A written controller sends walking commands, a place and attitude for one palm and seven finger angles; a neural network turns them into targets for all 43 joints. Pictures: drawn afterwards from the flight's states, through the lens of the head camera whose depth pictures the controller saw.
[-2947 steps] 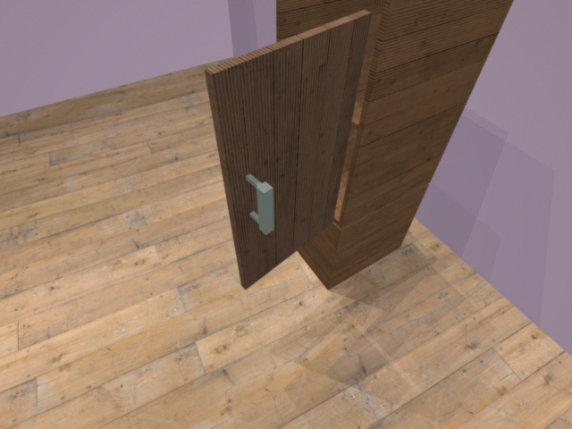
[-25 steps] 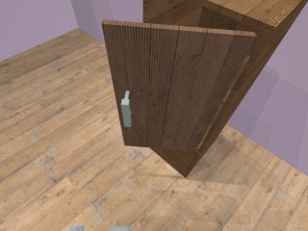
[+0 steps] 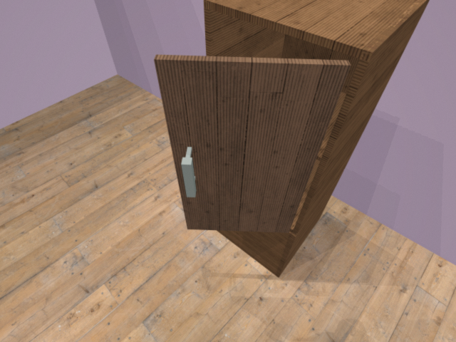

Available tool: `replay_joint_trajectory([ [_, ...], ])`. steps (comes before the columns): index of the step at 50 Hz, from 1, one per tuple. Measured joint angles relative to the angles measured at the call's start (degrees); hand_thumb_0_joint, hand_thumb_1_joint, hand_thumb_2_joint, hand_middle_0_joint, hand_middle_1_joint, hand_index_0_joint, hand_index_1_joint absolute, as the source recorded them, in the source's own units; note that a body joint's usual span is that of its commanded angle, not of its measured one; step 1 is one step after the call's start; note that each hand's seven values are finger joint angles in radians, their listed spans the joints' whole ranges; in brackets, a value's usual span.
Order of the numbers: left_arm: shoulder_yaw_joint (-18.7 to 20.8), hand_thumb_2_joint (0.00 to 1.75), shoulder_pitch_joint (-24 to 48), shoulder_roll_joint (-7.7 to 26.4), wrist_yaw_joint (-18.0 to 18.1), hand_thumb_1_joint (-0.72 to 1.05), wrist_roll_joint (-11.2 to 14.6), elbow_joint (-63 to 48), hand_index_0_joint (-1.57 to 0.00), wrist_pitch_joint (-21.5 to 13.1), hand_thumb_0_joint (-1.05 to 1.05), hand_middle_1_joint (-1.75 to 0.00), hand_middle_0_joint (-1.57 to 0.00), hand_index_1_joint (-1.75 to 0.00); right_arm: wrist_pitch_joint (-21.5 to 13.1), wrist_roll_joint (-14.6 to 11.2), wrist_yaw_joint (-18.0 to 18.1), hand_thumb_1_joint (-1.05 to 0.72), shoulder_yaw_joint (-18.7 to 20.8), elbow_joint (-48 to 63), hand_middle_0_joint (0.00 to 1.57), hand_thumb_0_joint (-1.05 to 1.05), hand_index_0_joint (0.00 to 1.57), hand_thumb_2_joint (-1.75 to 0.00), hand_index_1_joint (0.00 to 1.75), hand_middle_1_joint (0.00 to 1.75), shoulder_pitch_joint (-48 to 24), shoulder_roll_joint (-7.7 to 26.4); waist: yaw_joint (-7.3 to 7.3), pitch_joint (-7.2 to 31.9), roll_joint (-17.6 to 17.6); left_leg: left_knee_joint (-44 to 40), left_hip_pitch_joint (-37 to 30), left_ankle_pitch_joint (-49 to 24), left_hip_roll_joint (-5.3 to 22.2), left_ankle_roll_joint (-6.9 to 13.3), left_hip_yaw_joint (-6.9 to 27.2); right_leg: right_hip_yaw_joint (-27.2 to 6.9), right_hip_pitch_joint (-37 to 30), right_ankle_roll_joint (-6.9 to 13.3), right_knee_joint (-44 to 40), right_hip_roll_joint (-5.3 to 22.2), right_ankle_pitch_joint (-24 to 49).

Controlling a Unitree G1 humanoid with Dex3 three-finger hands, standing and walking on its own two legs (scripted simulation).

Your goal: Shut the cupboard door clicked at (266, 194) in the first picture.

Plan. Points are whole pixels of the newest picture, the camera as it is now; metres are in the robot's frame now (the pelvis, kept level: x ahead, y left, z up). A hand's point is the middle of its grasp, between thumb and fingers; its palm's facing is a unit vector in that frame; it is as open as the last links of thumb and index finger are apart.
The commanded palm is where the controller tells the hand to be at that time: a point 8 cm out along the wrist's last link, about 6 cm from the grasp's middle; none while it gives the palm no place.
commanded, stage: look again from close up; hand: left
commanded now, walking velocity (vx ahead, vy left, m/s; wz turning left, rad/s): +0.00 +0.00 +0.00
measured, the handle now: (190, 172) +0.48 +0.12 -0.03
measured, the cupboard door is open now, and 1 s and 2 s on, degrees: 38 38 38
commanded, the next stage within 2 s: shuffle to correct the standing spot in 0.60 s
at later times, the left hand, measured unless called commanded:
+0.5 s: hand out of the picture +0.02 +0.18 -0.18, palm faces -0.01 -0.97 -0.24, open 7.4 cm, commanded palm none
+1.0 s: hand out of the picture +0.04 +0.16 -0.19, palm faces -0.03 -0.98 -0.22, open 7.4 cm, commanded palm none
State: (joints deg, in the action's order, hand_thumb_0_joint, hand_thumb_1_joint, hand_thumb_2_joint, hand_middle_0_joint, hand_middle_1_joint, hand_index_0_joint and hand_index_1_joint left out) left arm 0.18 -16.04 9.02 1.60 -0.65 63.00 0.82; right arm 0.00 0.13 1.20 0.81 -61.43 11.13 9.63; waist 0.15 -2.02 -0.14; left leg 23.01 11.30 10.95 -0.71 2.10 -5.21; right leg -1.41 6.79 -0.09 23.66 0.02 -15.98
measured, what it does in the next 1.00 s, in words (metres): stands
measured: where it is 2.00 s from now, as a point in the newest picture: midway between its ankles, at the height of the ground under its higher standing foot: outside the picture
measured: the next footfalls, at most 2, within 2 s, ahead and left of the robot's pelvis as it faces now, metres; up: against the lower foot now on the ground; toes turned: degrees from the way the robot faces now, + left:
left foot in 1.30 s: +0.08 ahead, +0.05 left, +0.00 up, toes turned -1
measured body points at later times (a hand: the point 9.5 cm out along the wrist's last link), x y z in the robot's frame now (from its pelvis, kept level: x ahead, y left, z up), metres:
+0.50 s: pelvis +0.00 +0.00 -0.01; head +0.02 -0.02 +0.44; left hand +0.02 +0.23 -0.16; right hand +0.00 -0.22 -0.17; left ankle +0.02 +0.09 -0.74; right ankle -0.04 -0.12 -0.74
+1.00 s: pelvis +0.02 -0.04 -0.02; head +0.05 -0.04 +0.43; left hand +0.04 +0.21 -0.17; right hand +0.07 -0.28 -0.17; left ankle +0.02 +0.09 -0.74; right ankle -0.03 -0.11 -0.74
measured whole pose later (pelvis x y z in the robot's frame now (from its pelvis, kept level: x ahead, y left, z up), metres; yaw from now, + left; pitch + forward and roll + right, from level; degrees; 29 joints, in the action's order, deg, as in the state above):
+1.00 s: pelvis +0.02 -0.04 -0.02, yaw -3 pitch +1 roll +1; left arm 1.2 -16.3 11.6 0.3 -1.6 59.9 1.6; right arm -0.3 1.9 2.1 0.8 -60.1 10.8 10.6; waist -0.5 -2.0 -1.8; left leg 32.8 15.0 18.3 2.5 -0.4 -6.7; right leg 1.3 12.4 2.6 34.8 -1.4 -23.5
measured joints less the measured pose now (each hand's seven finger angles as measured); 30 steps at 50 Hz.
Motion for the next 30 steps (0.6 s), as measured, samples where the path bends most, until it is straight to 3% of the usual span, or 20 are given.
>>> replay_joint_trajectory([
  [5,-0.16,0.9,0.16,-0.48,0.25,0.92,-0.02,0.99,-0.2,-0.05,0.01,-0.3,-0.2,-0.3,0.29,0.26,0.06,-0.92,-0.43,-3.03,0.2,0.0,0.2,-0.9,0.3,0.3,3.09,0.13,0.22,0.51,-1.22,-1.42,-1.09,-0.86,0.47,-0.47,0.22,0.18,-1.16,0.51,-1.56,-0.53,0.88],
  [9,-1.06,0.9,-0.52,-0.53,1.01,0.92,-0.27,-0.43,-0.2,-1.8,0.01,-0.3,-0.2,-0.3,0.06,0.79,-0.49,-0.91,-0.43,-0.91,0.2,0.0,0.2,-0.9,0.3,0.3,5.9,0.77,1.26,-0.07,-0.27,4.53,3.14,1.44,1.61,-0.66,1.18,1.14,1.43,0.83,1.39,-1.55,-0.05],
  [14,-1.42,0.9,-0.59,-0.24,0.49,0.92,0.02,-1.27,-0.2,-1.97,0.01,-0.3,-0.2,-0.3,-0.18,1.04,-0.46,-0.91,-0.55,0.44,0.2,0.0,0.2,-0.9,0.3,0.3,8.25,0.94,1.73,-0.26,1.18,7.31,4.68,2.83,1.08,-0.18,1.29,1.32,3.37,0.72,5.32,-0.98,-2.24],
  [24,-1.07,0.9,0.44,1.07,0.47,0.91,0.14,-1.7,-0.2,-1.85,0.0,-0.3,-0.2,-0.3,-1.04,0.99,-0.66,-0.91,-1.54,-0.25,0.2,0.01,0.2,-0.9,0.3,0.3,6.12,-0.81,1.02,0.0,1.4,5.73,3.54,2.73,0.34,-0.11,0.09,0.14,3.74,0.53,6.35,-0.2,-3.19],
  [30,-0.92,0.9,1.39,1.47,0.42,0.91,0.07,-1.73,-0.2,-2.01,0.0,-0.3,-0.2,-0.3,-1.44,0.8,-0.4,-0.92,-1.17,-1.06,0.2,0.01,0.21,-0.9,0.3,0.3,3.5,0.6,0.36,-0.11,0.75,4.79,2.37,2.84,0.36,-0.28,-0.21,-0.19,2.81,0.6,5.65,-0.22,-3.31],
])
